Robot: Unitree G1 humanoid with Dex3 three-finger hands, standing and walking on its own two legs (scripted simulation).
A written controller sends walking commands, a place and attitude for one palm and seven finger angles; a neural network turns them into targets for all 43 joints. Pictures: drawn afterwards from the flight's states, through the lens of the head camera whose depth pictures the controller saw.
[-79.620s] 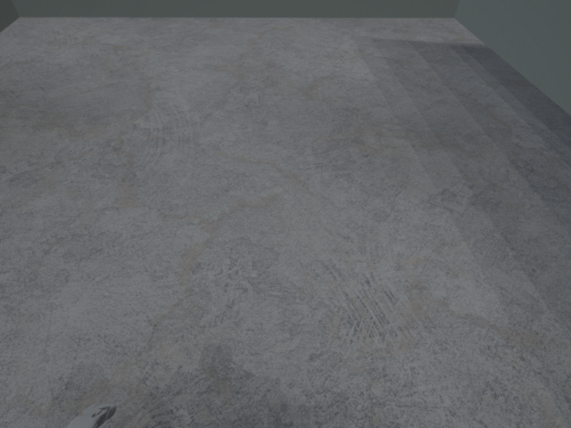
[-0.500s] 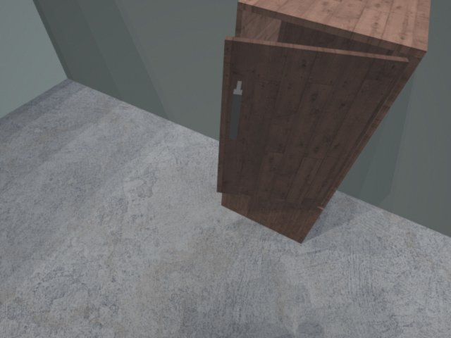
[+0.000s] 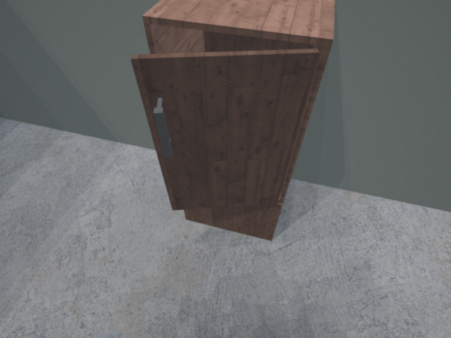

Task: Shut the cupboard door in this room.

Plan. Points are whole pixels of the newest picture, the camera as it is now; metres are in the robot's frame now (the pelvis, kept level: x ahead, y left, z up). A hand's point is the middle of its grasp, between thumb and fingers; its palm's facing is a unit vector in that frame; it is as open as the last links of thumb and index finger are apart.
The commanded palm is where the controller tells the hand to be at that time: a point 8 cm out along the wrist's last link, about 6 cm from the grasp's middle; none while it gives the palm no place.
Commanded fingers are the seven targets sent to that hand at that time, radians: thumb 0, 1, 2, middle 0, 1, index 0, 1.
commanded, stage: take the last steps up to it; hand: left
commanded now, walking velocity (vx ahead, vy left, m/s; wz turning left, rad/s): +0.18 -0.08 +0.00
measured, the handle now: (164, 129) +0.58 +0.16 +0.02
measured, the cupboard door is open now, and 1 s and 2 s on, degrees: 20 20 20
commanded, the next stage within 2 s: come to a stop and stand still in 0.16 s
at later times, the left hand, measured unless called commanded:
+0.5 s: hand out of the picture +0.10 +0.14 -0.18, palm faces +0.07 -0.98 -0.16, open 7.3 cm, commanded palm none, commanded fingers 0.00 0.90 0.90 -0.20 -0.30 -0.20 -0.30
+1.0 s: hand out of the picture +0.13 +0.16 -0.17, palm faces -0.03 -0.98 -0.21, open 7.4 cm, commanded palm none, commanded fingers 0.00 0.90 0.90 -0.20 -0.30 -0.20 -0.30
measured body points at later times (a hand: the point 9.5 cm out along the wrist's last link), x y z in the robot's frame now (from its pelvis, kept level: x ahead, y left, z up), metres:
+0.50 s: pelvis +0.11 -0.03 +0.01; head +0.13 -0.02 +0.45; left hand +0.10 +0.19 -0.16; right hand +0.18 -0.25 -0.14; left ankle +0.11 +0.06 -0.73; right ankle +0.04 -0.14 -0.73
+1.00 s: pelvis +0.08 -0.01 +0.00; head +0.10 +0.00 +0.45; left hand +0.13 +0.22 -0.16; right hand +0.13 -0.27 -0.14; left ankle +0.10 +0.09 -0.73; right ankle +0.04 -0.14 -0.73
